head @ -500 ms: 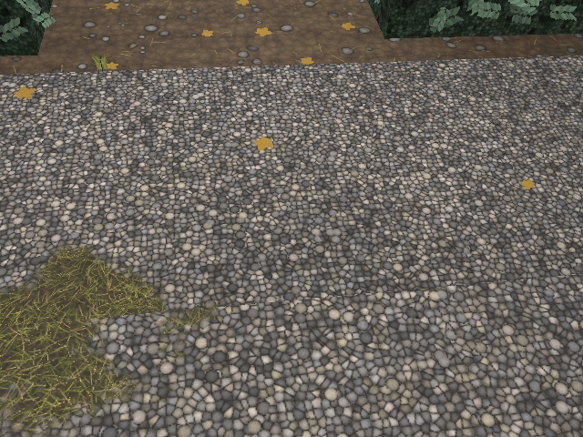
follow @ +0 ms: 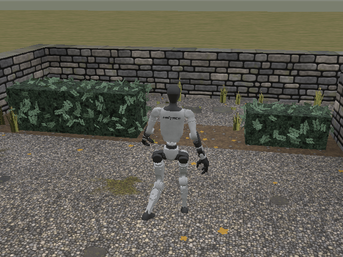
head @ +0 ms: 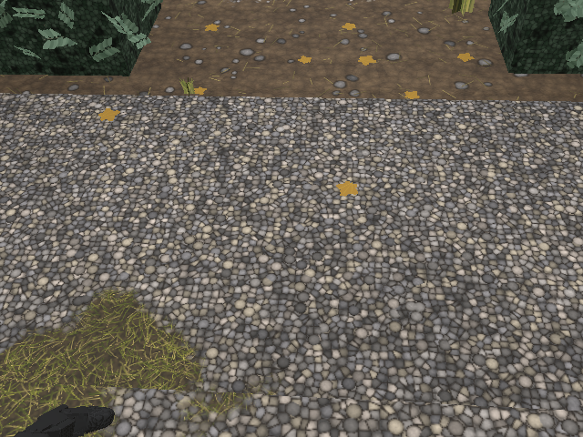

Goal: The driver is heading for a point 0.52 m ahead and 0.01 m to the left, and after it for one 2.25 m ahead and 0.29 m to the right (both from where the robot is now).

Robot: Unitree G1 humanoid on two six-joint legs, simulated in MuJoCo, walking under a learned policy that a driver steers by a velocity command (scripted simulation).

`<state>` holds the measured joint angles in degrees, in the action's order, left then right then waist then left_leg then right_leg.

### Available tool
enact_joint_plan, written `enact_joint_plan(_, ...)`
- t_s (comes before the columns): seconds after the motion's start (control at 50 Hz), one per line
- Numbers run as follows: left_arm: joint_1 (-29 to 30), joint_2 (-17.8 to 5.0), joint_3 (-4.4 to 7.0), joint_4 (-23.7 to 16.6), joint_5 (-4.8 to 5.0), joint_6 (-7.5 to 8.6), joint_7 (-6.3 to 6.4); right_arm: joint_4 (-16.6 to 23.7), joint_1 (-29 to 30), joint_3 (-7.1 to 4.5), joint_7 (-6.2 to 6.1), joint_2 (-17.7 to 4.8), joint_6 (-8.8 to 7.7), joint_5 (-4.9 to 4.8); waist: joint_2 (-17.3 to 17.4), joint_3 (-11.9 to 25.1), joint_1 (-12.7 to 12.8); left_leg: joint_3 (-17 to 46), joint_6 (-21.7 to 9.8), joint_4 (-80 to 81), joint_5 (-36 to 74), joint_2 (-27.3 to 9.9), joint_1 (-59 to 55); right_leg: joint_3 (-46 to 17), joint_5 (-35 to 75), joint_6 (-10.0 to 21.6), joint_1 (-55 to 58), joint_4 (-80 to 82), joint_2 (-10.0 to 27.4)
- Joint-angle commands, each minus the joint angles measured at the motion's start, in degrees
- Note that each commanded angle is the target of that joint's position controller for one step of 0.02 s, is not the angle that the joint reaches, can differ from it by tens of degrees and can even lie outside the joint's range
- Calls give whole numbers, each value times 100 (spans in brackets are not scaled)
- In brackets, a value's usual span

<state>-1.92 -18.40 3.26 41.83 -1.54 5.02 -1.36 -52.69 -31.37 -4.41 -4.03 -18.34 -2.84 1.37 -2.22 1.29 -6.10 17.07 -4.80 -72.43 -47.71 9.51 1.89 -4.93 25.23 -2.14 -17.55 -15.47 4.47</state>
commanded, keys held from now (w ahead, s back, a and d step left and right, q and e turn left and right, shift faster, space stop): w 1.00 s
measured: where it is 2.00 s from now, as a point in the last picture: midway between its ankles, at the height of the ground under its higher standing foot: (265, 319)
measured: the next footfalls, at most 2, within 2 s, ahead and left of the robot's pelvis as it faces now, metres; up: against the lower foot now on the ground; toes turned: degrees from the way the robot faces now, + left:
left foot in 0.44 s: +0.33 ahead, +0.04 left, +0.00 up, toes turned +7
right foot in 0.90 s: +0.52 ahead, -0.11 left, +0.00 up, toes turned +3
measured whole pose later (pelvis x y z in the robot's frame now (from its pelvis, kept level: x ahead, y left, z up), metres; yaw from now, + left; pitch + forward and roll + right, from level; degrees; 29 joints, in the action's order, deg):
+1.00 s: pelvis +0.46 -0.05 -0.05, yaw +5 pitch -2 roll +1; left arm -14.5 -13.4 2.2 51.0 -1.3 2.4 -1.1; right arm -58.0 -19.2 -2.8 -0.2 -13.8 -2.5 0.7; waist 1.4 -2.2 -0.7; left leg 1.2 -5.9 -61.9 -24.5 2.5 16.2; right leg 4.0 -16.9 6.2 -14.8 -32.9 -3.6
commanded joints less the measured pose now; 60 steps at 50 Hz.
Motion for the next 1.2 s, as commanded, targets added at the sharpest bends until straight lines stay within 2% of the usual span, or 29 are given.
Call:
enact_joint_plan(0.02, -2950, -876, 174, 838, -250, 22, -28, 308, -1106, -10, -11, 91, 77, -399, -1594, 1254, 235, -578, 188, -4568, -644, -13, 4324, -691, 5862, 91, 5314, -2918, 1753)
enact_joint_plan(0.04, -2998, -749, 258, 821, -99, -54, -109, 91, -1177, 89, -80, 10, 67, -316, -1461, 1690, 500, -782, 118, -4807, 71, -467, 5197, -1241, 4689, 327, 5366, -2860, 2050)
enact_joint_plan(0.06, -2861, -800, 295, 761, -22, -85, -64, 166, -645, 134, -32, 19, 98, -157, -1045, 1565, 644, -1129, 162, -4921, 845, -551, 5451, -1759, 1416, 777, 4306, -1873, 2094)
enact_joint_plan(0.08, -2271, -1123, 376, 664, -9, -119, 90, 343, -322, 146, 104, -53, 144, 34, -1545, 1484, 450, -1477, 189, -4955, 1444, -718, 5477, -2917, -2270, 1536, 3160, -816, 2413)
enact_joint_plan(0.1, -2057, -389, 160, 527, 25, -57, 134, 439, 869, 79, 245, -431, 215, 287, -205, 537, 757, -1089, 25, -3944, 2048, -1023, 5142, -2302, -3487, 1489, 1701, -392, 1917)
enact_joint_plan(0.12, -2155, -519, 142, 684, -80, 9, 157, 632, 1285, 102, 346, -243, 285, 207, -595, -25, 748, -991, -2, -3592, 1900, -944, 4963, -2496, -3248, 1789, 667, -347, 2124)
enact_joint_plan(0.16, -1843, -156, 2, 955, -23, 110, 141, 962, 2283, 195, 498, 18, 273, 45, -274, -1193, 353, -697, 104, -386, 3384, -1006, 4367, -1164, -3181, 1170, -923, 265, 1164)
enact_joint_plan(0.2, -1860, -88, -45, 1024, -1, 108, 164, 820, 2108, 263, 598, 204, 175, 197, -608, -697, 242, -1150, 199, 1001, 4535, -899, 3334, -537, -2351, 1268, -857, 291, 730)
enact_joint_plan(0.28, -2495, 69, -102, 1202, 205, 22, 150, 908, 2842, 457, 697, 466, 93, 37, -295, -421, 570, -1923, 31, 2775, 5018, -995, 2609, -102, -1089, 1127, 190, 376, 794)
enact_joint_plan(0.36, -3374, -19, -76, 1506, 34, -164, 149, 1125, 3721, 490, 677, 438, 99, 37, -166, -768, 980, -2159, -92, 3688, 3995, -877, 3079, -107, -743, 1144, 1711, 175, 887)
enact_joint_plan(0.42, -3327, -218, -35, 1551, 33, -261, 172, 770, 2774, 402, 568, 302, 3, 49, -92, -175, 534, -2284, -318, 4511, 3653, -499, 1386, 232, 608, 1080, 1922, -1130, 763)
enact_joint_plan(0.44, -3164, -230, -31, 1458, 108, -248, 165, 475, 1781, 290, 500, 21, -52, 118, -8, 389, 102, -1826, -567, 4514, 3931, -826, -170, 459, 276, 940, 1147, -2175, 607)
enact_joint_plan(0.46, -2936, -23, -91, 1124, 154, -181, 128, 303, 664, 122, 400, -578, -69, 241, 735, 1210, -310, -139, -1012, 4590, 3957, -2334, -1721, 795, -1925, 804, -148, -4018, 243)
enact_joint_plan(0.48, -3396, 295, -119, 1090, 187, -216, 105, 246, 635, 42, 383, -800, 43, 106, 1420, 1590, -29, 2011, -1764, 5199, 3855, -3591, -2519, 843, -5958, 670, -1882, -5645, -654)
enact_joint_plan(0.5, -2752, -246, 52, 1063, 7, -277, 155, 213, 834, 85, 387, -462, 117, -90, 490, 689, -75, 1555, -1581, 5358, 3350, -3166, -1932, 381, -5631, 711, -2575, -5841, -391)
enact_joint_plan(0.52, -2342, -80, 41, 875, 40, -238, 136, 232, 1308, 133, 393, -277, 116, -100, 680, -92, 130, 835, -1391, 5595, 3632, -2903, -1130, 323, -5227, 730, -2687, -5631, -212)
enact_joint_plan(0.56, -2371, 165, 20, 957, -9, -313, 125, 263, 1791, 182, 390, 30, 39, -66, 550, -585, 613, -56, -971, 5989, 4446, -2377, 279, 297, -4746, 596, -1814, -4870, 27)
enact_joint_plan(0.62, -2386, 251, 41, 1007, -78, -450, 47, 62, 1600, 139, 375, -43, -142, -82, 564, -462, 881, -631, -903, 6205, 5323, -2093, 750, 425, -4224, 400, -1265, -4441, -32)
enact_joint_plan(0.68, -1356, 153, 73, 652, -19, -477, 26, -109, 1372, 99, 368, -180, -201, -185, 547, -666, 822, -962, -800, 6406, 5356, -1922, 851, 517, -3431, 286, -1502, -3525, 20)
enact_joint_plan(0.74, -856, 390, -41, 493, -66, -453, -38, -257, 1244, 93, 380, -231, -213, -130, 714, -539, 745, -1520, -595, 6269, 6250, -1630, 1288, 843, -2459, 313, -596, -2864, -283)
enact_joint_plan(0.8, -1423, 64, 51, 832, -35, -487, 0, -338, 1089, 71, 388, -344, -228, -8, 841, -192, 837, -1489, -630, 5741, 6420, -1989, 1090, 750, -2087, 522, -70, -3797, -321)
enact_joint_plan(0.88, -1664, -106, 75, 813, -73, -411, 73, -426, 1039, 76, 258, -384, -56, -6, 607, -553, 1041, -1330, -540, 4514, 7110, -1999, 478, 816, -4516, 737, 549, -1690, -670)
enact_joint_plan(0.9, -2502, -218, 124, 1043, -89, -308, 115, -407, 1069, 120, 248, -238, -9, -31, 264, -183, 1419, -1590, -415, 3185, 6820, -1755, 666, 440, -4152, 903, 1390, -908, -428)
enact_joint_plan(0.92, -3004, -708, 176, 1042, -128, -199, 148, -218, 711, 216, 249, 191, -2, -12, -895, 525, 1243, -1982, -241, 1201, 3659, -1234, 1622, -1579, -3899, 1174, 2485, -573, 1208)
enact_joint_plan(0.94, -2939, -974, 218, 1030, 29, -244, 106, -345, -55, 158, 359, 287, -50, -107, -1581, 710, 886, -1584, -188, 174, 1474, -300, 3273, -3886, -3649, 2018, 3150, 18, 1884)
enact_joint_plan(0.96, -2497, -631, 184, 970, 116, -272, 65, -392, 519, 5, 354, -382, -17, -19, -461, -74, 883, -1170, -234, -44, 1859, -778, 3804, -3060, -3984, 2051, 2526, -4, 1715)
enact_joint_plan(1.0, -1811, -285, 56, 796, 52, -189, -14, -284, 1135, -33, 411, -259, 21, -134, 107, -642, 657, -1052, -153, 480, 2713, -1151, 3254, -1690, -2996, 1748, 1309, 247, 1202)
enact_joint_plan(1.12, -2574, -220, 17, 1175, 158, -63, 173, -193, 1753, -20, 536, 66, 337, 28, -53, -530, 622, -1583, 308, 1414, 3777, -1285, 3460, -356, -788, 1335, 1726, 504, 624)
enact_joint_plan(1.2, -3048, -228, 3, 1337, 25, -71, 211, -155, 2177, -52, 637, 17, 354, 33, -83, -486, 749, -1679, 241, 1325, 4741, -1366, 4101, -193, -949, 1373, 2031, 203, 624)
Keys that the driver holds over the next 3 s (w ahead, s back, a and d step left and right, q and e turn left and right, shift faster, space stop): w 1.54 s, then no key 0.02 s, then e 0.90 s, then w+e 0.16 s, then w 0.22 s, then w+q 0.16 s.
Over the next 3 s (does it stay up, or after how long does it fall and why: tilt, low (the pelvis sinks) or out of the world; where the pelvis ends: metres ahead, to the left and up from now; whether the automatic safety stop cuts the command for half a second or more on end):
stays up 1.08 0.00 -0.24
